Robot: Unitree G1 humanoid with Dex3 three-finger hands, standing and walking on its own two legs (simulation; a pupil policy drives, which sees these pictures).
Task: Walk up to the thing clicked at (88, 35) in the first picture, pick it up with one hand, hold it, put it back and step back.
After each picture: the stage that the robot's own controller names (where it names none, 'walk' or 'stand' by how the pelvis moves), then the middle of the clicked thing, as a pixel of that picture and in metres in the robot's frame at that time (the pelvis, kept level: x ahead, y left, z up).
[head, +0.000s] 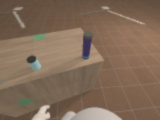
stand; (86, 47) +0.58 +0.06 +0.06
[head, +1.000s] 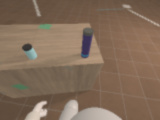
sink last; (86, 44) +0.54 +0.09 +0.08
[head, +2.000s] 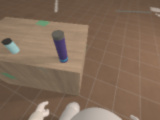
stand; (61, 49) +0.44 +0.25 +0.09
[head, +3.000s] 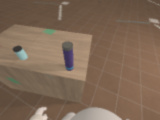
stand; (68, 57) +0.43 +0.19 +0.05
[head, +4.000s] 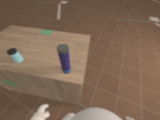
stand; (64, 60) +0.40 +0.21 +0.05
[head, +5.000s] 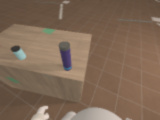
stand; (66, 57) +0.42 +0.21 +0.05
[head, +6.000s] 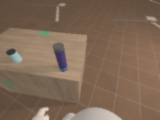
stand; (61, 58) +0.42 +0.24 +0.05
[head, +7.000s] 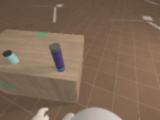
stand; (58, 59) +0.42 +0.27 +0.05
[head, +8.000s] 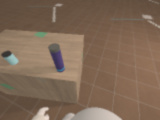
rise first; (57, 59) +0.41 +0.27 +0.05
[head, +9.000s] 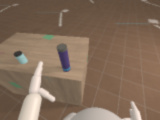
rise first; (64, 59) +0.43 +0.25 +0.05
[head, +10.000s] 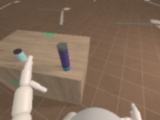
go down; (64, 58) +0.43 +0.25 +0.06
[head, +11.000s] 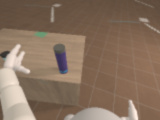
go down; (61, 60) +0.40 +0.23 +0.06
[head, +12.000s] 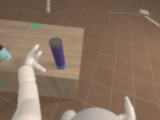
close in; (58, 55) +0.41 +0.23 +0.07
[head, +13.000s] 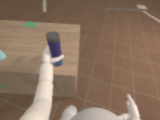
close; (55, 51) +0.43 +0.24 +0.10
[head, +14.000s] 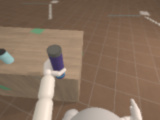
lift; (57, 64) +0.33 +0.22 +0.11
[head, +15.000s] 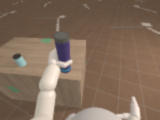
lift; (63, 55) +0.32 +0.17 +0.22
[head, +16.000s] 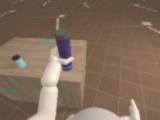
hold; (65, 52) +0.34 +0.17 +0.23
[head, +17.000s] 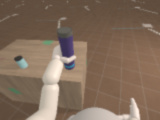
crouch; (67, 51) +0.34 +0.16 +0.25
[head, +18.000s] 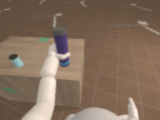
crouch; (62, 49) +0.38 +0.20 +0.22
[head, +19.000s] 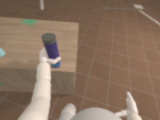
lower; (53, 53) +0.42 +0.24 +0.09
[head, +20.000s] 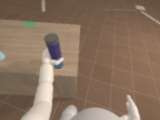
lower; (55, 53) +0.41 +0.23 +0.11
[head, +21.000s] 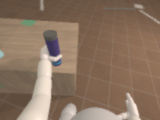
lower; (54, 50) +0.43 +0.24 +0.11
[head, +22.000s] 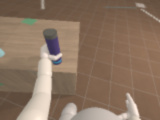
lower; (54, 49) +0.44 +0.24 +0.11
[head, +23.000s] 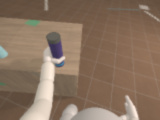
loosen; (57, 52) +0.41 +0.23 +0.11
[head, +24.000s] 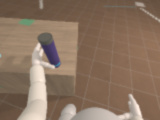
withdraw; (51, 53) +0.40 +0.25 +0.10
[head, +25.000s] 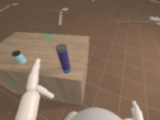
sink last; (64, 60) +0.40 +0.24 +0.07
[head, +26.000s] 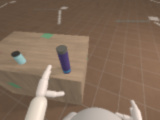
stand; (64, 61) +0.40 +0.23 +0.06
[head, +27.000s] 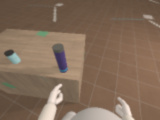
stand; (61, 60) +0.40 +0.24 +0.06
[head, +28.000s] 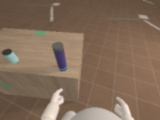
stand; (60, 58) +0.42 +0.24 +0.06
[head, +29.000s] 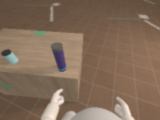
stand; (60, 58) +0.41 +0.25 +0.06
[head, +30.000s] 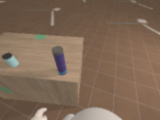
walk; (60, 62) +0.40 +0.24 +0.06
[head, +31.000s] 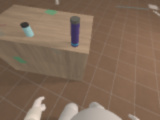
walk; (75, 33) +0.63 +0.18 +0.07
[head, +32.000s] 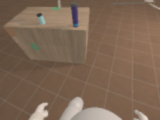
walk; (74, 15) +1.00 +0.28 +0.08
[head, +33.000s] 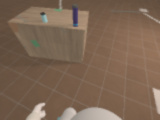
stand; (75, 16) +1.11 +0.25 +0.08
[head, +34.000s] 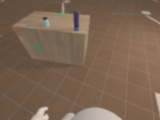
stand; (76, 20) +1.09 +0.26 +0.05
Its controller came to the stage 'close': yes
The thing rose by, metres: 0.22
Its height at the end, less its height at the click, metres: +0.00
